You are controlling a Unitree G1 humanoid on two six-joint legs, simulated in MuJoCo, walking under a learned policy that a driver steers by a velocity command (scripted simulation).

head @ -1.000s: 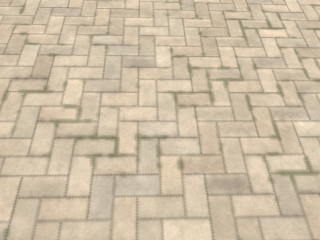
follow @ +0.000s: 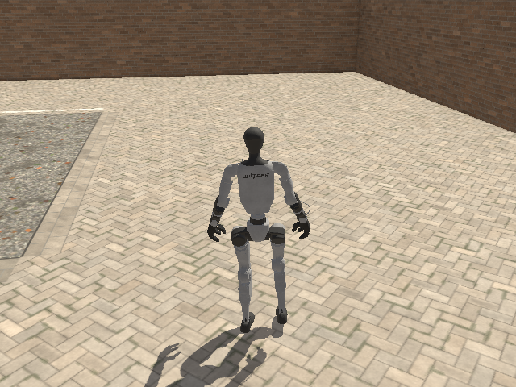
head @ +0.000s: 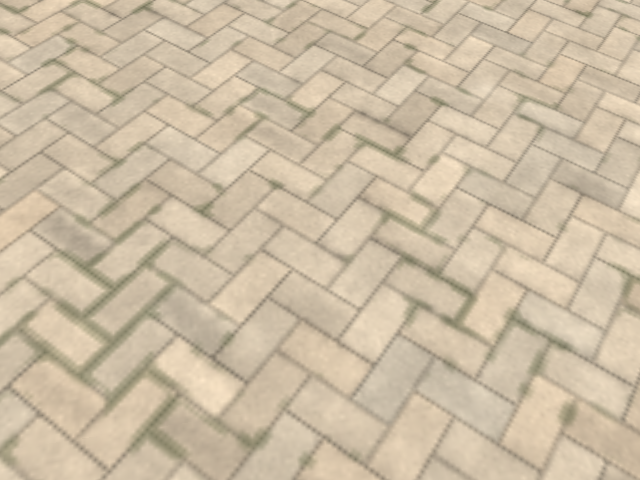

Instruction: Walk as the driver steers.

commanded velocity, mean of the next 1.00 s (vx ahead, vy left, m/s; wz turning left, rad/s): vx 0.17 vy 0.00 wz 0.31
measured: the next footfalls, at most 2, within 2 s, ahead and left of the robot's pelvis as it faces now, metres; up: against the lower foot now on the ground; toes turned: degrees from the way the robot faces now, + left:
right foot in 0.22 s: +0.07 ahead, -0.12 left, +0.00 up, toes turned +13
left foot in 0.68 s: +0.02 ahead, +0.09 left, +0.00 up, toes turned +19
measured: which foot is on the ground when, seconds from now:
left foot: down 0.00-0.22, up 0.24-0.66, down 0.68-1.00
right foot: up 0.00-0.20, down 0.22-0.68, up 0.70-1.00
